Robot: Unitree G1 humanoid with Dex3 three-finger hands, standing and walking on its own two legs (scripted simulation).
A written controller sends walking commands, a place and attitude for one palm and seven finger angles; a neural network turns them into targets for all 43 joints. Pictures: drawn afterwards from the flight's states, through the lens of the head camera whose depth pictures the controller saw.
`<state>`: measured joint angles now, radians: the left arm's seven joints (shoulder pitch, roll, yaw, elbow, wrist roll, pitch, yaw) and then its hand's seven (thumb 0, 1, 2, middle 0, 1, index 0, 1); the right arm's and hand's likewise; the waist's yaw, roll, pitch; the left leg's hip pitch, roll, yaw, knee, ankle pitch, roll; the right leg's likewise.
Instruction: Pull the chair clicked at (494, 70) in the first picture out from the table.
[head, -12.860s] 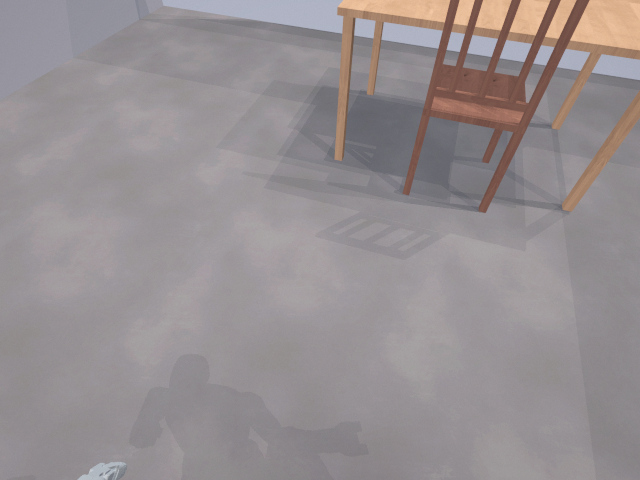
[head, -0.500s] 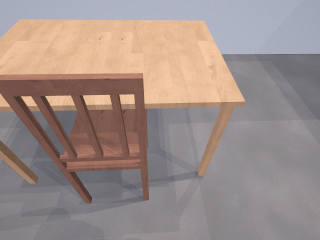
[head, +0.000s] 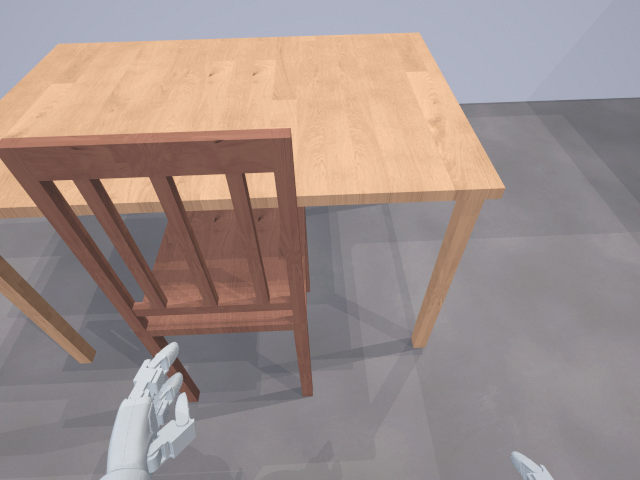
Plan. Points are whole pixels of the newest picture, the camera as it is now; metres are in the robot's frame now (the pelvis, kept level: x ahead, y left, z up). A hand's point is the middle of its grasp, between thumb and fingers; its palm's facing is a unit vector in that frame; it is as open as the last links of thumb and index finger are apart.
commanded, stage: raise the hand toward the chair's back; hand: left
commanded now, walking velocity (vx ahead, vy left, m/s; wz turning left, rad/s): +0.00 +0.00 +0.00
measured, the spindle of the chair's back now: (190, 249) +0.50 +0.24 -0.04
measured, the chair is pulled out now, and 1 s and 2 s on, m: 0.00 0.00 0.00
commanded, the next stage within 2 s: aim the fingers beside a spindle in 1.88 s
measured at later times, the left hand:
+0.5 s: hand (205, 443) +0.19 +0.15 -0.04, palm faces -0.05 -1.00 -0.04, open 11.8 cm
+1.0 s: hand (179, 418) +0.21 +0.18 -0.02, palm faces +0.03 -1.00 -0.06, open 15.9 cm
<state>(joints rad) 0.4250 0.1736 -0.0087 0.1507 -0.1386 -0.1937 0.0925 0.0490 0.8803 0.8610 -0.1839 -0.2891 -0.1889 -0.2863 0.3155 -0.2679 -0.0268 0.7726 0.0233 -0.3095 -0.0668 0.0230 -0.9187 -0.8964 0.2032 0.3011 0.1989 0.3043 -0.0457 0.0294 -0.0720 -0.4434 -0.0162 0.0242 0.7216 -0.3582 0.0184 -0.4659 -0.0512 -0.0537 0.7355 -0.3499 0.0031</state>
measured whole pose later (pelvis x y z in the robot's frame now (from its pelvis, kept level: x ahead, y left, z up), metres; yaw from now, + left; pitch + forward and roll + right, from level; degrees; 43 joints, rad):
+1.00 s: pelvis -0.02 +0.00 -0.07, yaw +0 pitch +17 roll -2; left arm 0.39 0.22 0.15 -0.05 -0.24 -0.40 -0.20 0.00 -0.32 0.38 -0.08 -0.11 -0.08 -0.11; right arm 0.21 -0.24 -0.01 0.50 0.01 -0.21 -0.04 0.01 -0.90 -0.90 0.20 0.30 0.20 0.30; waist -0.01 0.02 -0.15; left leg -0.95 0.02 -0.03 1.21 -0.54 0.01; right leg -0.93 -0.03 -0.09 1.15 -0.51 -0.01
